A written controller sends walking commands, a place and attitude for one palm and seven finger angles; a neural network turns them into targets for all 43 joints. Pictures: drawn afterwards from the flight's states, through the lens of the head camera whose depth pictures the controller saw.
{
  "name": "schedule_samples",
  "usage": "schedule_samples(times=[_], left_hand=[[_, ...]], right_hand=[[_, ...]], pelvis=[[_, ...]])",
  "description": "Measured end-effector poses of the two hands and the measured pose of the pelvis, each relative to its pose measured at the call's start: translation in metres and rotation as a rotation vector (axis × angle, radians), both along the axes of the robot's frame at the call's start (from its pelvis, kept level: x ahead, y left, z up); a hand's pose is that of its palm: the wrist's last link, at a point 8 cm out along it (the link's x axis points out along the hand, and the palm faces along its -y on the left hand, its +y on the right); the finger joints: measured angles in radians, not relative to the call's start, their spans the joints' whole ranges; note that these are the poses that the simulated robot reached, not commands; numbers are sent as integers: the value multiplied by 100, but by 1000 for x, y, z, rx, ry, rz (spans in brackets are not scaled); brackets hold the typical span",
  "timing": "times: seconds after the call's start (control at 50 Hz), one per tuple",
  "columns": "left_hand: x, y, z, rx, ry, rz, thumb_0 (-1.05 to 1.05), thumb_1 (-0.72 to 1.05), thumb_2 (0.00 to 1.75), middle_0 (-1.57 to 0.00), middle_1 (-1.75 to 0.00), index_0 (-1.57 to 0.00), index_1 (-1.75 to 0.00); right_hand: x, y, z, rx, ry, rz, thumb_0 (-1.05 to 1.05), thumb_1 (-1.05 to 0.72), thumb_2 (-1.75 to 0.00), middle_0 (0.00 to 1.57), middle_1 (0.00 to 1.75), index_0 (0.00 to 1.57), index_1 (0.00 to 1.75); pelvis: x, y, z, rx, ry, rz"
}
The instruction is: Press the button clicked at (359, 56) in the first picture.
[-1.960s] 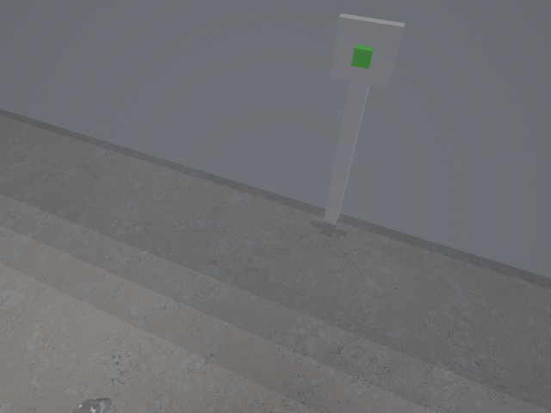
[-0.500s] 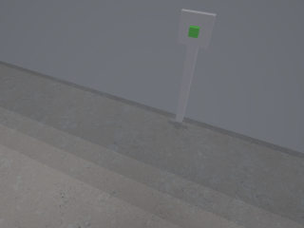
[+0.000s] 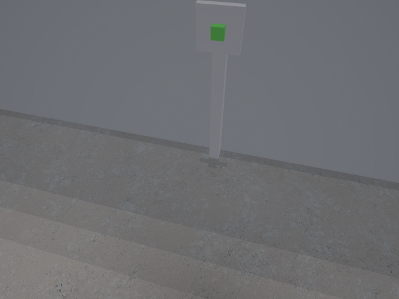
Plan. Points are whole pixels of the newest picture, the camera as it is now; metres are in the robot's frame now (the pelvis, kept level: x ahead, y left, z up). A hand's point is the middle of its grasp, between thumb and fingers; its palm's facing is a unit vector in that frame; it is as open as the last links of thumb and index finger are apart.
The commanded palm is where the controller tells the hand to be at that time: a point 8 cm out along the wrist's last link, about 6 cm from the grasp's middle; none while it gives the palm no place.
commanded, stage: walk to a spot facing it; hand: left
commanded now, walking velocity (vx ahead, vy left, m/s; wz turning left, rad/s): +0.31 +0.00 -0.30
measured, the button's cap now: (218, 32) +1.00 -0.01 +0.07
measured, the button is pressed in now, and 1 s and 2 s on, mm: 0 0 0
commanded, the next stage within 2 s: turn to face it in 0.14 s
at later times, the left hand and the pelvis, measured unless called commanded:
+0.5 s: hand (114, 277) +0.20 +0.23 -0.18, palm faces -0.09 -0.98 -0.17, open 7.4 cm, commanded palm none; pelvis +0.19 +0.05 +0.01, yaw -11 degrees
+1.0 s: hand (165, 188) +0.43 +0.13 -0.14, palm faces -0.22 -0.96 -0.18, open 7.3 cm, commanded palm none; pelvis +0.31 -0.01 +0.02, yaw -14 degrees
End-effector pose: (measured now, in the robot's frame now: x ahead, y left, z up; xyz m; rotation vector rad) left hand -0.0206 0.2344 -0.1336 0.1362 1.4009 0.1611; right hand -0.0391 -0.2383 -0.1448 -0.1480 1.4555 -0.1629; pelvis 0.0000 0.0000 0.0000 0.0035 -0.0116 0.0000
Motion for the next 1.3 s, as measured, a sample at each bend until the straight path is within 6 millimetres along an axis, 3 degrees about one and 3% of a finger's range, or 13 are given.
schedule_samples(times=[0.08,0.22,0.34,0.38,0.42,0.54,0.66,0.84,0.92,0.96,1.04,1.22,1.3], left_hand=[[21,-12,8,5,-31,27,1,91,90,-20,-30,-20,-29],[43,-19,18,-27,103,-18,0,91,90,-20,-30,-20,-29],[90,4,2,-38,148,-18,1,91,90,-20,-30,-20,-29],[114,18,-11,-37,151,-25,1,91,90,-20,-30,-20,-29],[144,31,-18,-28,135,-47,1,91,90,-20,-30,-20,-29],[257,49,-6,-20,-40,-155,1,92,90,-19,-29,-19,-29],[344,40,14,-32,-164,-242,1,92,90,-19,-29,-19,-29],[425,-9,24,-47,-190,-356,1,92,90,-19,-29,-19,-29],[451,-38,19,-45,-210,-373,1,91,90,-19,-29,-19,-29],[455,-49,17,-47,-219,-355,1,91,90,-19,-29,-19,-29],[454,-44,19,-6,-218,-270,-2,95,90,-20,-30,-20,-29],[420,-26,-3,-14,63,-204,0,93,90,-19,-30,-20,-29],[426,-22,-17,-40,162,-189,0,92,90,-19,-29,-20,-29]], right_hand=[[25,0,7,12,44,-3,1,-91,-90,20,30,20,29],[150,9,24,17,-193,-38,1,-91,-90,20,30,19,29],[262,32,29,0,-355,-2,1,-91,-90,20,30,19,29],[289,38,26,-29,-403,2,1,-91,-90,20,30,20,29],[301,44,28,-46,-418,-9,0,-91,-90,20,30,20,29],[283,55,38,-66,-347,-106,0,-91,-90,20,30,20,29],[244,47,40,-96,-225,-206,-1,-93,-90,20,30,20,29],[181,55,33,-33,14,-349,0,-91,-90,20,30,20,29],[169,54,24,19,109,-389,0,-91,-90,20,30,20,29],[175,51,21,43,145,-383,1,-91,-90,20,30,20,29],[224,32,21,54,116,-343,1,-91,-90,20,30,19,29],[403,-23,26,-56,-178,-226,2,-94,-90,20,30,20,29],[459,-33,27,-116,-267,-192,1,-93,-90,20,30,19,29]], pelvis=[[27,-4,8,-3,3,-19],[79,5,21,0,26,-77],[135,25,10,-19,16,-110],[156,34,-1,-36,9,-132],[168,40,-4,-26,-1,-154],[196,50,12,-25,-4,-203],[224,54,22,-17,9,-228],[266,28,26,-7,15,-248],[288,4,18,4,13,-253],[298,-5,16,-13,8,-244],[321,-18,19,-20,10,-236],[389,-20,12,-40,9,-230],[422,-15,1,-28,-6,-255]])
